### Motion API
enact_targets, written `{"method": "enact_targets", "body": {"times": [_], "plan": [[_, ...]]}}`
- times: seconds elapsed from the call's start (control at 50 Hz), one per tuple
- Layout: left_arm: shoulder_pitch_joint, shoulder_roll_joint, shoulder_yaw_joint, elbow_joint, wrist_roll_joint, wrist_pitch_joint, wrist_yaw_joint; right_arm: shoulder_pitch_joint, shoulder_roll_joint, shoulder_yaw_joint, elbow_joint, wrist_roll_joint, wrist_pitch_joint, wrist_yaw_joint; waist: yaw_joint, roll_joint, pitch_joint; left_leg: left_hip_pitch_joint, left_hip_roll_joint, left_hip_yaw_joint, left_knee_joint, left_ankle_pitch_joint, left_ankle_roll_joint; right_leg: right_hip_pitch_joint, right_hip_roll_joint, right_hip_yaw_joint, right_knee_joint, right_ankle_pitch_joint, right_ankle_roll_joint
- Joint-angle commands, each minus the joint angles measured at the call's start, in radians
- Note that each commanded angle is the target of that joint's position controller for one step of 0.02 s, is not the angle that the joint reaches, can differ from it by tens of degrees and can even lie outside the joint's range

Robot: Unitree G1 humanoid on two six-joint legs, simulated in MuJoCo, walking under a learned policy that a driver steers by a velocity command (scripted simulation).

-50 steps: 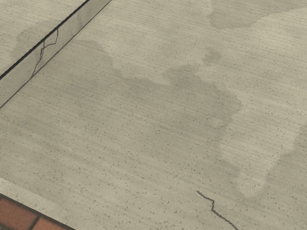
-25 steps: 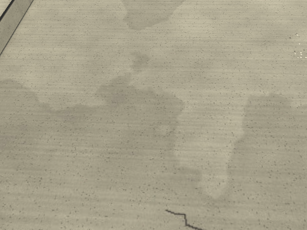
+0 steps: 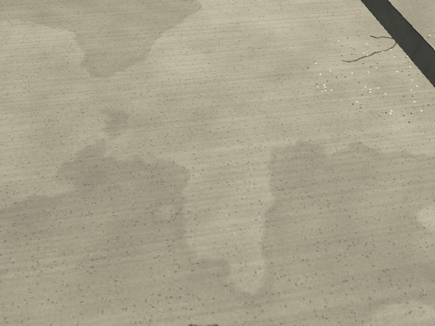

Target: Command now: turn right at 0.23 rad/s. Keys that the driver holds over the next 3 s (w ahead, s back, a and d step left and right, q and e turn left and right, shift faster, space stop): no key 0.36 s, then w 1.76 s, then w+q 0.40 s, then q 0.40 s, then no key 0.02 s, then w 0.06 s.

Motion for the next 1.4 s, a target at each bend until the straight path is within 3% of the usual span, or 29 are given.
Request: {"method": "enact_targets", "body": {"times": [0.02, 0.04, 0.08, 0.14, 0.3, 0.36, 0.38, 0.44, 0.5, 0.56, 0.6, 0.64, 0.78, 0.82, 0.84, 0.86, 0.88, 0.9, 0.94, 1.04, 1.06, 1.08, 1.18, 1.26, 1.32, 1.34, 1.36, 1.38, 1.4], "plan": [[0.078, 0.052, 0.011, -0.038, -0.014, -0.017, 0.015, 0.026, -0.160, -0.022, -0.083, -0.020, -0.028, -0.013, 0.000, 0.189, -0.034, 0.174, 0.358, -0.428, -0.342, 0.070, 0.129, -0.158, -0.046, 0.039, 0.202, -0.380, 0.031], [0.007, 0.117, 0.026, -0.034, 0.014, -0.019, 0.020, -0.004, -0.155, -0.019, -0.084, -0.024, -0.039, -0.002, -0.021, 0.138, 0.045, -0.032, 0.407, -0.442, -0.349, 0.224, 0.206, -0.129, -0.033, -0.012, 0.318, -0.418, 0.045], [0.015, 0.094, 0.020, -0.001, 0.005, -0.022, 0.007, -0.090, -0.074, 0.004, -0.084, -0.016, -0.063, 0.007, 0.035, 0.103, 0.048, -0.095, 0.304, -0.289, -0.332, 0.349, 0.185, -0.014, -0.080, -0.031, 0.429, -0.294, 0.065], [0.038, 0.079, 0.013, 0.041, 0.005, -0.016, -0.003, -0.070, -0.058, 0.014, -0.076, -0.014, -0.068, -0.002, 0.017, 0.144, 0.001, 0.030, 0.212, -0.166, -0.269, 0.539, 0.138, -0.024, -0.077, -0.066, 0.456, -0.280, 0.091], [0.023, 0.026, -0.017, 0.113, -0.015, -0.009, 0.024, 0.026, -0.092, 0.007, -0.013, -0.001, -0.042, 0.010, -0.024, 0.156, -0.022, 0.153, 0.191, -0.196, -0.182, 0.528, 0.098, 0.139, -0.156, -0.168, -0.085, -0.131, 0.082], [0.012, 0.113, -0.001, 0.144, 0.009, -0.031, 0.040, 0.048, -0.086, 0.005, -0.012, 0.009, -0.063, 0.013, -0.062, 0.013, -0.013, 0.043, 0.133, -0.162, -0.200, 0.390, 0.048, 0.262, -0.243, -0.066, -0.069, 0.080, 0.049], [0.011, 0.080, -0.005, 0.162, -0.003, -0.034, 0.034, 0.036, -0.073, 0.011, 0.004, 0.008, -0.064, 0.014, -0.042, -0.023, -0.026, 0.071, 0.104, -0.128, -0.222, 0.214, 0.050, 0.215, -0.220, -0.084, -0.070, -0.046, 0.035], [0.021, 0.058, -0.014, 0.171, 0.017, -0.039, 0.030, 0.020, -0.119, -0.011, 0.017, -0.010, -0.035, 0.019, -0.032, 0.020, 0.049, 0.035, 0.092, -0.152, -0.210, -0.251, 0.090, 0.073, -0.170, -0.109, -0.037, -0.378, -0.011], [0.028, 0.059, -0.016, 0.171, 0.021, -0.056, 0.024, 0.036, -0.121, -0.019, 0.021, -0.009, -0.033, 0.026, -0.029, 0.037, 0.123, -0.020, 0.143, -0.235, -0.228, -0.356, 0.130, -0.001, -0.179, -0.092, -0.013, -0.432, -0.042], [0.087, 0.069, -0.011, 0.186, 0.012, -0.082, 0.016, -0.025, -0.112, -0.024, -0.002, -0.009, -0.048, 0.034, 0.010, -0.008, 0.110, -0.092, 0.105, -0.188, -0.162, -0.251, 0.114, 0.098, -0.220, -0.011, -0.101, -0.441, -0.077], [0.188, 0.144, 0.016, 0.211, 0.006, -0.092, 0.020, -0.099, -0.075, -0.015, -0.029, -0.015, -0.067, 0.043, 0.059, -0.139, 0.121, -0.258, -0.026, 0.010, 0.072, -0.058, 0.052, 0.258, -0.363, 0.234, -0.259, -0.569, -0.146], [0.193, 0.153, 0.027, 0.217, 0.009, -0.096, 0.019, -0.112, -0.101, -0.020, -0.041, -0.022, -0.086, 0.041, 0.066, -0.126, 0.172, -0.343, 0.009, 0.031, 0.132, -0.061, 0.040, 0.289, -0.441, 0.302, -0.277, -0.439, -0.179], [0.123, 0.134, 0.033, 0.220, 0.003, -0.107, 0.011, 0.029, -0.092, -0.022, -0.018, -0.020, -0.089, 0.068, -0.029, -0.103, 0.088, -0.042, 0.005, 0.078, 0.088, 0.026, 0.033, 0.163, -0.368, 0.060, -0.207, 0.006, -0.137], [0.009, 0.151, 0.039, 0.192, 0.007, -0.118, 0.016, 0.331, -0.109, -0.045, 0.103, -0.032, -0.095, 0.055, -0.178, -0.052, -0.006, 0.378, -0.029, 0.102, 0.148, 0.238, 0.038, -0.088, -0.306, -0.050, 0.071, 0.231, -0.103], [-0.053, 0.129, 0.030, 0.167, 0.007, -0.132, 0.012, 0.515, -0.188, -0.075, 0.151, -0.038, -0.099, 0.037, -0.301, 0.111, -0.057, 0.523, 0.030, 0.001, -0.017, 0.079, 0.075, -0.218, -0.223, -0.132, 0.419, 0.238, -0.064], [0.013, 0.033, 0.013, 0.157, 0.030, -0.145, 0.007, 0.518, -0.242, -0.073, 0.141, -0.042, -0.110, 0.032, -0.223, 0.281, -0.045, 0.499, 0.302, -0.365, -0.152, -0.022, 0.138, -0.353, -0.099, -0.158, 0.801, -0.429, -0.043], [0.110, 0.035, 0.008, 0.158, 0.002, -0.152, 0.014, 0.413, -0.255, -0.073, 0.124, -0.011, -0.116, 0.033, -0.110, 0.268, 0.032, 0.378, 0.413, -0.661, -0.289, 0.036, 0.252, -0.490, -0.087, -0.099, 0.843, -0.417, -0.054], [0.040, 0.095, 0.017, 0.170, 0.015, -0.143, 0.014, 0.300, -0.210, -0.069, 0.094, -0.006, -0.125, 0.035, -0.073, 0.077, 0.138, 0.279, 0.429, -0.603, -0.314, -0.034, 0.292, -0.526, -0.173, -0.088, 0.843, -0.350, -0.060], [0.013, 0.113, 0.027, 0.189, 0.025, -0.119, -0.006, 0.159, -0.139, -0.044, 0.061, -0.004, -0.141, 0.046, -0.009, -0.003, 0.164, 0.161, 0.332, -0.422, -0.327, 0.139, 0.246, -0.422, -0.237, -0.116, 0.717, -0.245, -0.030], [-0.117, 0.076, 0.019, 0.157, 0.042, -0.079, -0.030, 0.276, -0.147, -0.044, 0.160, -0.014, -0.158, 0.029, -0.035, 0.057, 0.139, 0.209, 0.225, -0.170, -0.315, 0.488, 0.200, -0.441, -0.242, -0.228, 0.595, 0.028, 0.013], [-0.207, 0.076, 0.024, 0.125, 0.024, -0.096, -0.027, 0.287, -0.120, -0.037, 0.179, -0.015, -0.175, 0.029, -0.050, 0.069, 0.164, 0.228, 0.171, -0.125, -0.326, 0.363, 0.164, -0.479, -0.238, -0.213, 0.453, 0.084, 0.013], [-0.276, 0.062, 0.015, 0.099, 0.037, -0.111, -0.029, 0.292, -0.108, -0.033, 0.198, -0.010, -0.190, 0.026, -0.060, 0.077, 0.176, 0.195, 0.155, -0.112, -0.329, 0.304, 0.148, -0.438, -0.233, -0.223, 0.326, 0.214, 0.016], [-0.231, 0.019, -0.002, 0.129, 0.021, -0.115, -0.054, 0.232, -0.068, -0.019, 0.219, -0.006, -0.187, 0.029, -0.057, 0.052, 0.111, -0.046, 0.112, -0.044, -0.192, 0.154, 0.092, -0.019, -0.208, -0.283, 0.153, 0.674, -0.035], [-0.315, 0.011, -0.013, 0.099, 0.050, -0.130, -0.030, 0.361, -0.068, -0.006, 0.285, -0.055, -0.151, -0.001, -0.131, -0.017, 0.174, 0.199, 0.104, -0.068, 0.096, 0.202, 0.113, -0.145, -0.213, -0.294, -0.061, 0.512, -0.005], [0.013, 0.032, -0.003, 0.216, 0.066, -0.146, 0.003, 0.377, -0.087, -0.009, 0.324, -0.045, -0.114, -0.029, -0.012, -0.010, 0.057, 0.240, 0.059, -0.048, 0.607, 0.480, 0.119, 0.129, -0.242, -0.276, -0.289, 0.551, -0.019], [0.214, 0.087, 0.024, 0.269, 0.066, -0.145, 0.007, 0.292, -0.103, -0.021, 0.301, -0.018, -0.109, -0.018, 0.098, -0.047, -0.031, 0.033, 0.007, 0.002, 0.918, 0.304, 0.104, 0.426, -0.318, -0.225, -0.277, 0.634, -0.059], [0.310, 0.171, 0.036, 0.298, 0.066, -0.148, -0.007, 0.336, -0.040, -0.018, 0.278, 0.004, -0.111, -0.009, 0.059, -0.169, -0.120, -0.362, -0.080, 0.039, 1.271, -0.462, 0.079, 0.783, -0.467, -0.142, 0.110, 1.184, -0.110], [0.399, 0.166, 0.039, 0.298, 0.038, -0.153, -0.017, 0.412, -0.040, -0.010, 0.271, 0.057, -0.120, -0.027, 0.077, -0.192, -0.319, -0.665, -0.032, -0.085, 1.319, -0.459, 0.076, 1.138, -0.634, 0.048, 0.333, 1.273, -0.201], [0.396, 0.136, 0.045, 0.293, 0.025, -0.141, -0.015, 0.378, -0.071, -0.008, 0.281, 0.041, -0.121, -0.033, 0.111, -0.081, -0.333, -0.761, 0.024, -0.071, 1.320, -0.384, 0.085, 1.079, -0.636, 0.077, 0.241, 0.929, -0.241]]}}
Next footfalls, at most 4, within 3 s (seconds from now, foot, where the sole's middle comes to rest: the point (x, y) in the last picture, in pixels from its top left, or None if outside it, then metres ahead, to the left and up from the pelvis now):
0.34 right None -0.01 -0.12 -0.77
0.84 left None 0.10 0.09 -0.77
1.34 right None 0.48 -0.07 -0.93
1.72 left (194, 271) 0.77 0.12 -0.93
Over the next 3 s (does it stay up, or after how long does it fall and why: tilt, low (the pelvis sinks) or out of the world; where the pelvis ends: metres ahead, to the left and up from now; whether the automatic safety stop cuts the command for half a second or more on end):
stays up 1.17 0.08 -0.16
